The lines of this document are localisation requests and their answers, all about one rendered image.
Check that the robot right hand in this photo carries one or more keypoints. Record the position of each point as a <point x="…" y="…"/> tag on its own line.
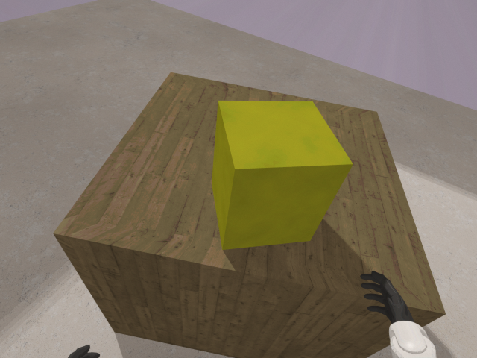
<point x="396" y="309"/>

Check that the carton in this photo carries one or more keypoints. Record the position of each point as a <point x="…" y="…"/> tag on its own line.
<point x="277" y="167"/>

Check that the right robot forearm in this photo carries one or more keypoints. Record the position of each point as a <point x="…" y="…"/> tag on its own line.
<point x="409" y="340"/>

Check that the pedestal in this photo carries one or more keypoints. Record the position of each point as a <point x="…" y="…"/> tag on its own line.
<point x="144" y="238"/>

